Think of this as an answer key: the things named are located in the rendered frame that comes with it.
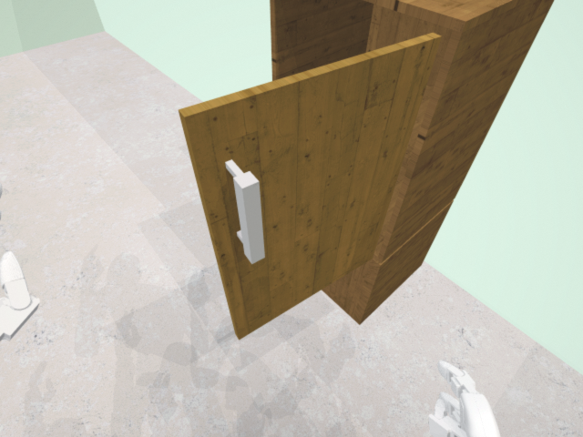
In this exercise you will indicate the handle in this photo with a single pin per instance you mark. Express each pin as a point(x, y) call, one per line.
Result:
point(248, 196)

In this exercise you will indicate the cupboard door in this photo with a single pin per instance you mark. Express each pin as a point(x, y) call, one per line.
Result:
point(327, 146)

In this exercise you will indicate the robot right hand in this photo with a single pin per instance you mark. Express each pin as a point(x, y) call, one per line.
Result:
point(472, 414)

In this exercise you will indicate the robot left hand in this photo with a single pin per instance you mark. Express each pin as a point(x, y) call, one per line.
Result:
point(19, 306)

